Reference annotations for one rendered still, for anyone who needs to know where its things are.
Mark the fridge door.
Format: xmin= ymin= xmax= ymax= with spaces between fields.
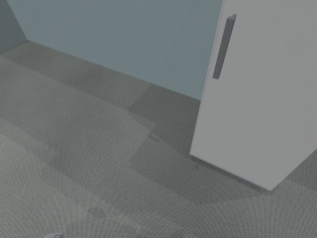
xmin=191 ymin=0 xmax=317 ymax=190

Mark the handle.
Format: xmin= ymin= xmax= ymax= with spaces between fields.
xmin=212 ymin=14 xmax=237 ymax=79

